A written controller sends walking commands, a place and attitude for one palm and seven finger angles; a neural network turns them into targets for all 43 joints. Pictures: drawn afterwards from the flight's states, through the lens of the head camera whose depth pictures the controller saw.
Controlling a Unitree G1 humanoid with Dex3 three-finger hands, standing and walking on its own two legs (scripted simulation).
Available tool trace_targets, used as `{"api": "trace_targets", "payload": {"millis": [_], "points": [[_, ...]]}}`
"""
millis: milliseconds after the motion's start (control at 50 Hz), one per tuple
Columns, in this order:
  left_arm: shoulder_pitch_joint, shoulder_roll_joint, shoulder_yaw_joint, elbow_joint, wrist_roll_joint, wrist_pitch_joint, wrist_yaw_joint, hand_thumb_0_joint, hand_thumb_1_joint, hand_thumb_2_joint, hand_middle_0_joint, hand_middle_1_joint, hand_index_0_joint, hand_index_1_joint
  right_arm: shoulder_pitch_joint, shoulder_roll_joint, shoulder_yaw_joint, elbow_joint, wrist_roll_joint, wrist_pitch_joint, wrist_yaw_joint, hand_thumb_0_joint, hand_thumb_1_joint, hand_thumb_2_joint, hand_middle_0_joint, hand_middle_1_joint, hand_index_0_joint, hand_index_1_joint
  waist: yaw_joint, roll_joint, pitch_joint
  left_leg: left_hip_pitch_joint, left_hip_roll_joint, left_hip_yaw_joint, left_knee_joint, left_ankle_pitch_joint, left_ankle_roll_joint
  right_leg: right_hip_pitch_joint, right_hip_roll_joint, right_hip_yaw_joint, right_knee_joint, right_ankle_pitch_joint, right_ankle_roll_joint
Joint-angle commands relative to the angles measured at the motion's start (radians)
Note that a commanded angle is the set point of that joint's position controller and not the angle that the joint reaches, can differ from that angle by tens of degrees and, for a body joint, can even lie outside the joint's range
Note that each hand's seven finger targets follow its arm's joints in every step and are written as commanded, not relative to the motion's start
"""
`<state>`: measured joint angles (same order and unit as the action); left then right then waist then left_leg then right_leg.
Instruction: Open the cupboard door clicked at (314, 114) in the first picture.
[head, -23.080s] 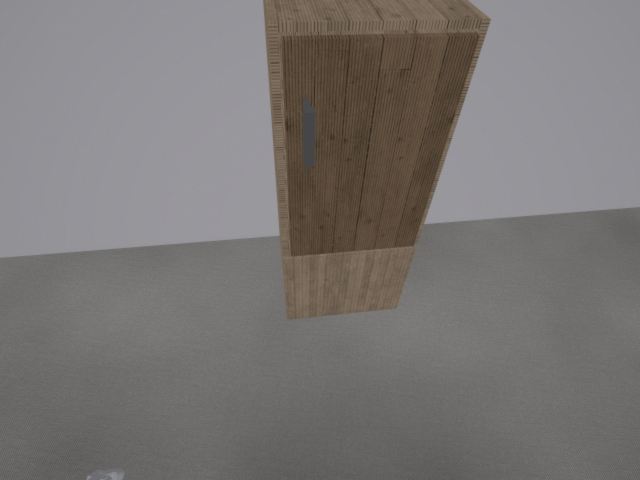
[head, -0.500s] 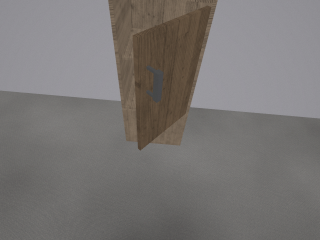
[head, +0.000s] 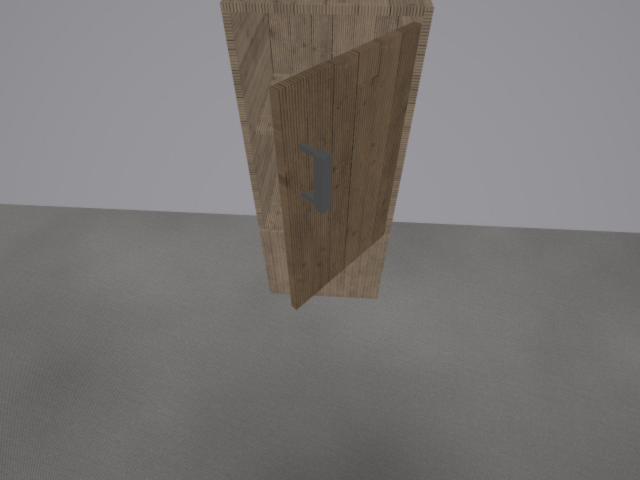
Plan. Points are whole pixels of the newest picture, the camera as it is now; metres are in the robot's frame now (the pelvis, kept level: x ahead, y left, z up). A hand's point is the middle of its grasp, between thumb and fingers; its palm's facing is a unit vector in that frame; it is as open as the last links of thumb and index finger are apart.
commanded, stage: let the arm hang, fingers relaxed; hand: left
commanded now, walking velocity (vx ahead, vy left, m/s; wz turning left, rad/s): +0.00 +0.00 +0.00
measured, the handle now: (314, 177) +0.59 +0.04 +0.04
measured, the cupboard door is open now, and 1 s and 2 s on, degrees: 50 50 50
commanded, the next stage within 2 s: look to check the result in 0.26 s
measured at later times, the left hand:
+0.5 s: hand out of the picture -0.01 +0.16 -0.17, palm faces +0.05 -0.98 -0.19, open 7.4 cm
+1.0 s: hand out of the picture +0.02 +0.15 -0.17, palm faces +0.05 -0.98 -0.17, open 7.4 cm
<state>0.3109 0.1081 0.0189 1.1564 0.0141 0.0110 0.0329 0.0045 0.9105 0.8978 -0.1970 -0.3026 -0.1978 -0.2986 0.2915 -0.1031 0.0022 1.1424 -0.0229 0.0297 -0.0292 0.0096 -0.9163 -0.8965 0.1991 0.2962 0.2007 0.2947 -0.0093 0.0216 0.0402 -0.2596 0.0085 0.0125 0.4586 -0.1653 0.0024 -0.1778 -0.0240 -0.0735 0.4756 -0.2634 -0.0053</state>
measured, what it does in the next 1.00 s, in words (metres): stands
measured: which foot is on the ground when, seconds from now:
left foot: down 0.00-1.00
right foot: down 0.00-1.00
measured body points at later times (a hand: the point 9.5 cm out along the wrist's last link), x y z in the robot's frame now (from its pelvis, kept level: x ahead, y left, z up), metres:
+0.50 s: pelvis +0.02 +0.00 +0.00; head +0.03 -0.01 +0.45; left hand -0.01 +0.22 -0.16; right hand +0.00 -0.21 -0.16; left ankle +0.05 +0.12 -0.74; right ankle +0.00 -0.11 -0.74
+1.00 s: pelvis +0.03 -0.01 +0.00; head +0.04 -0.01 +0.45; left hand +0.02 +0.20 -0.16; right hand +0.03 -0.22 -0.16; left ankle +0.05 +0.12 -0.74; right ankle +0.00 -0.11 -0.74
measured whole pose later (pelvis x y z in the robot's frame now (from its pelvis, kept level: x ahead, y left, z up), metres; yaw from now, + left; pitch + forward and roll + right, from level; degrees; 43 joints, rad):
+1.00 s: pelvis +0.03 -0.01 +0.00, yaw +0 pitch -2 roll +0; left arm 0.28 0.12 0.02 1.16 0.01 0.00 0.03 0.00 0.91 0.90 -0.20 -0.30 -0.20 -0.30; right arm 0.26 -0.14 0.01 1.16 -0.02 0.01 -0.04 0.01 -0.92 -0.90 0.20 0.30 0.20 0.29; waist -0.01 0.00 0.05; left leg -0.20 0.01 0.00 0.42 -0.19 -0.01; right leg -0.11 -0.02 -0.08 0.41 -0.28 -0.01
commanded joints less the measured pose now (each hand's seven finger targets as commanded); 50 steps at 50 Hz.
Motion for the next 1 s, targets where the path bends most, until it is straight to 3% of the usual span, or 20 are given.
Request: {"api": "trace_targets", "payload": {"millis": [0, 180, 460, 620, 720, 880, 900, 980], "points": [[0.074, 0.105, 0.02, -0.026, -0.002, -0.014, 0.006, 0.0, 0.9, 0.9, -0.2, -0.3, -0.2, -0.3, 0.072, -0.084, -0.02, -0.019, -0.002, -0.016, -0.005, 0.0, -0.9, -0.9, 0.2, 0.3, 0.2, 0.3, 0.006, -0.011, 0.088, -0.016, 0.067, -0.084, -0.114, -0.098, 0.028, -0.094, -0.069, 0.082, -0.14, -0.089, -0.035], [0.062, 0.099, 0.022, -0.027, -0.004, -0.019, 0.004, 0.0, 0.9, 0.9, -0.2, -0.3, -0.2, -0.3, 0.059, -0.09, -0.019, -0.025, -0.004, -0.025, -0.008, 0.0, -0.9, -0.9, 0.2, 0.3, 0.2, 0.3, 0.005, 0.024, 0.056, 0.002, 0.069, -0.086, -0.111, -0.036, 0.025, -0.055, -0.074, 0.079, -0.133, -0.016, -0.034], [0.053, 0.113, 0.015, -0.021, -0.006, -0.022, 0.004, 0.0, 0.9, 0.9, -0.2, -0.3, -0.2, -0.3, 0.042, -0.108, -0.016, -0.016, 0.0, -0.026, -0.007, 0.0, -0.9, -0.9, 0.2, 0.3, 0.2, 0.3, 0.003, -0.027, 0.033, 0.055, 0.075, -0.077, -0.097, 0.052, 0.024, -0.031, -0.081, 0.077, -0.143, 0.036, -0.03], [0.049, 0.118, 0.013, -0.015, -0.006, -0.022, 0.004, 0.0, 0.9, 0.9, -0.2, -0.3, -0.2, -0.3, 0.03, -0.108, -0.014, -0.008, 0.001, -0.024, -0.007, 0.0, -0.9, -0.9, 0.2, 0.3, 0.2, 0.3, 0.003, -0.032, 0.061, 0.051, 0.072, -0.071, -0.102, 0.048, 0.021, -0.034, -0.082, 0.076, -0.157, 0.027, -0.028], [0.05, 0.118, 0.014, -0.015, -0.007, -0.025, 0.005, 0.0, 0.9, 0.9, -0.2, -0.3, -0.2, -0.3, 0.026, -0.11, -0.012, -0.006, 0.001, -0.029, -0.009, 0.0, -0.9, -0.9, 0.2, 0.3, 0.2, 0.3, 0.004, -0.01, 0.027, 0.07, 0.075, -0.07, -0.096, 0.093, 0.022, -0.006, -0.084, 0.077, -0.154, 0.071, -0.029], [0.052, 0.113, 0.013, -0.014, -0.008, -0.027, 0.006, 0.0, 0.9, 0.9, -0.2, -0.3, -0.2, -0.3, 0.021, -0.112, -0.01, -0.003, 0.001, -0.033, -0.012, 0.0, -0.9, -0.9, 0.2, 0.3, 0.2, 0.3, 0.008, -0.002, 0.036, 0.078, 0.077, -0.072, -0.099, 0.131, 0.023, 0.009, -0.085, 0.073, -0.159, 0.112, -0.028], [0.055, 0.115, 0.014, -0.015, -0.007, -0.028, 0.006, 0.0, 0.9, 0.9, -0.2, -0.3, -0.2, -0.3, 0.023, -0.112, -0.011, -0.006, 0.004, -0.032, -0.013, 0.0, -0.9, -0.9, 0.2, 0.3, 0.2, 0.3, 0.009, -0.023, 0.032, 0.079, 0.078, -0.072, -0.093, 0.137, 0.024, 0.014, -0.083, 0.068, -0.162, 0.117, -0.028], [0.047, 0.119, 0.02, -0.02, -0.007, -0.019, 0.005, 0.0, 0.9, 0.9, -0.2, -0.3, -0.2, -0.3, 0.023, -0.12, -0.017, -0.004, 0.001, -0.027, -0.018, 0.0, -0.9, -0.9, 0.2, 0.3, 0.2, 0.3, 0.006, 0.004, 0.051, 0.089, 0.087, -0.055, -0.079, 0.121, 0.021, -0.016, -0.082, 0.089, -0.154, 0.122, -0.032]]}}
